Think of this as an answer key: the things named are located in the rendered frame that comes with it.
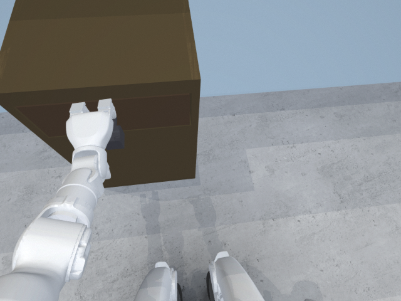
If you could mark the handle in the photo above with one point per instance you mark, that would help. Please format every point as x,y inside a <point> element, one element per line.
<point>117,140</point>

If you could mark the right robot thigh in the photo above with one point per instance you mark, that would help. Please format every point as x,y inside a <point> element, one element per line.
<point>229,278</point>

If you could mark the left robot hand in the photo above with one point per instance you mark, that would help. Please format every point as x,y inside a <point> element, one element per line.
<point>91,128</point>

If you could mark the drawer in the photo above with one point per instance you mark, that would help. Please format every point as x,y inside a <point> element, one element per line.
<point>132,113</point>

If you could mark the robot thigh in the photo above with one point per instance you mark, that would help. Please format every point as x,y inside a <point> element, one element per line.
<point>229,278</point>
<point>160,284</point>

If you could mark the cabinet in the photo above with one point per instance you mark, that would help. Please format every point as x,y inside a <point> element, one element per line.
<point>57,51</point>

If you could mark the robot left forearm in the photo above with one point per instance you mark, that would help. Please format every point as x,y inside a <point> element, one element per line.
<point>79,193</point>

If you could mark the left robot thigh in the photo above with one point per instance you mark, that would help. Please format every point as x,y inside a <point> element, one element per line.
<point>160,284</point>

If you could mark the left robot upper arm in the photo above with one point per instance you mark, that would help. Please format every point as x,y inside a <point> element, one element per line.
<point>53,252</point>

